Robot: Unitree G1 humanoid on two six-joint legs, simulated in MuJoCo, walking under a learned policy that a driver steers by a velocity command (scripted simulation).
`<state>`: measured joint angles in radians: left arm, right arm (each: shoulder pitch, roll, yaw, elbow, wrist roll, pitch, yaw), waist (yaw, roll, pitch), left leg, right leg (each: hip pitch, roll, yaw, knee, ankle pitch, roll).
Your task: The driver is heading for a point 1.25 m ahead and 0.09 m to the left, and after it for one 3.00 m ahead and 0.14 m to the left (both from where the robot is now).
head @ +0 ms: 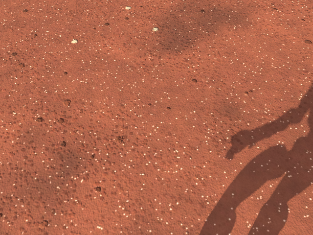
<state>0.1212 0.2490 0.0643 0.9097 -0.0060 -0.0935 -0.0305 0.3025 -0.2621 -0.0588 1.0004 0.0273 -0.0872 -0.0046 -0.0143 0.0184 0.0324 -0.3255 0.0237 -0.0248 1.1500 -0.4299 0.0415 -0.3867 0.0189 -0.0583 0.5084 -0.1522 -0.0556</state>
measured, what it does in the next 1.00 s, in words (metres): walks ahead: left foot, then right foot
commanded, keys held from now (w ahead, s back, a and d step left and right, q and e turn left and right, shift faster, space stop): w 1.00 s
